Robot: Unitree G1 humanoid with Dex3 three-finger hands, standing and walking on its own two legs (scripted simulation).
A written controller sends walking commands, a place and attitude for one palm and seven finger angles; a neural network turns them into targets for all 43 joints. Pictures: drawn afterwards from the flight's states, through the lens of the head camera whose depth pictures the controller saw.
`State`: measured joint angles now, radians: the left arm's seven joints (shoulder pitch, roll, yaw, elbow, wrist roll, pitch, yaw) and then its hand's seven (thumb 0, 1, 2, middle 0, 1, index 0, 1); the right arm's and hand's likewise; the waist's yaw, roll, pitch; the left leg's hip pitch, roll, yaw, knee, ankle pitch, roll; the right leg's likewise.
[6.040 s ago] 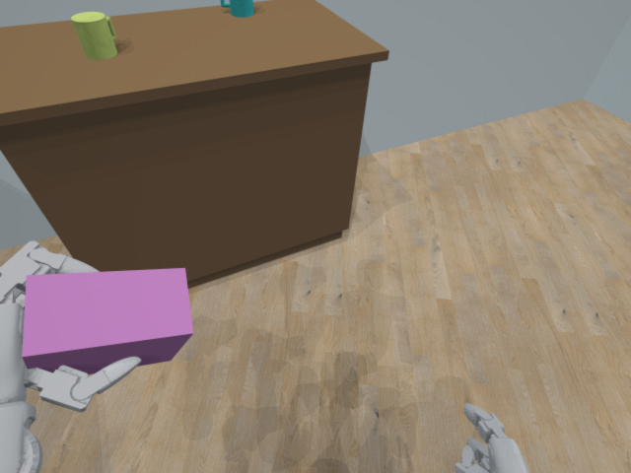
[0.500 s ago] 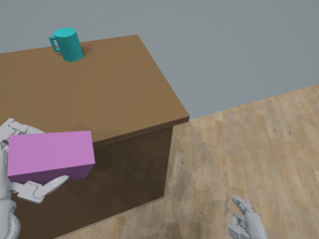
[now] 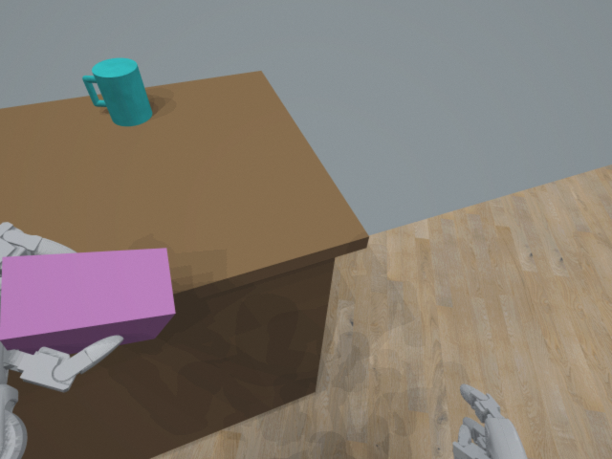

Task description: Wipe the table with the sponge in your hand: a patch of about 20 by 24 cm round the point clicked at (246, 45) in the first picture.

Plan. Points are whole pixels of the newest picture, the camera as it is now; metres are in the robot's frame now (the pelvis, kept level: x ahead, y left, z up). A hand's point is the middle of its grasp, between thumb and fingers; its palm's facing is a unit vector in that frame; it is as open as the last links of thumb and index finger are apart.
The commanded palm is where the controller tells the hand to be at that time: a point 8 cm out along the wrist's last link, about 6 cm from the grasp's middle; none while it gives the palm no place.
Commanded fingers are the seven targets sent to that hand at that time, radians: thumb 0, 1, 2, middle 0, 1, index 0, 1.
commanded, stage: shuffle to correct the standing spot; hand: left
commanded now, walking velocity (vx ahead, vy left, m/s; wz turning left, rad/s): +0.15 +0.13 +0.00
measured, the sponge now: (116, 302) +0.24 +0.21 +0.15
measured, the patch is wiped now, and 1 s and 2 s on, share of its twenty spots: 0.00 0.00 0.00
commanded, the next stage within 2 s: come to a stop and stand still in 0.24 s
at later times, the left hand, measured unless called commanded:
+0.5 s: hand (68, 228) +0.30 +0.27 +0.18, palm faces +0.35 -0.81 -0.47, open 10.7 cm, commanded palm +0.24 +0.32 +0.19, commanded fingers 0.00 0.10 1.30 -1.20 -1.60 -1.20 -1.60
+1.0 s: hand (38, 196) +0.35 +0.33 +0.18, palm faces +0.38 -0.85 -0.36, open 10.7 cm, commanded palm +0.29 +0.36 +0.19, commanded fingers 0.00 0.10 1.30 -1.20 -1.60 -1.20 -1.60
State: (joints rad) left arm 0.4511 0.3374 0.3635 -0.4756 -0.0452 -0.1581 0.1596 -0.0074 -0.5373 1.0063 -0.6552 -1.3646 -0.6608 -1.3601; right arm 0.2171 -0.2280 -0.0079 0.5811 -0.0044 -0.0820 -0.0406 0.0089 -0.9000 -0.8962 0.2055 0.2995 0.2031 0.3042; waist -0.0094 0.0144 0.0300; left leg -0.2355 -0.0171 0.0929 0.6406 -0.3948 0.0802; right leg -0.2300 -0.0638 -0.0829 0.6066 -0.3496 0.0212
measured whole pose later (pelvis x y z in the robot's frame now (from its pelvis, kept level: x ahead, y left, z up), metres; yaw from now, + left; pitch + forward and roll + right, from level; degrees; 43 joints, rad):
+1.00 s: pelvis +0.12 +0.09 +0.02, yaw -3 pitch -1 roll -1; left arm 0.45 0.34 0.35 -0.53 -0.05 -0.09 0.16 -0.01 -0.54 1.01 -0.66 -1.36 -0.66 -1.36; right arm 0.16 -0.18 0.04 0.58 0.00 -0.09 -0.06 0.01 -0.90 -0.90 0.21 0.30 0.20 0.30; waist 0.02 0.00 0.06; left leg -0.22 0.01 0.01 0.45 -0.22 0.01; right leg -0.17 -0.02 -0.07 0.36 -0.17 0.02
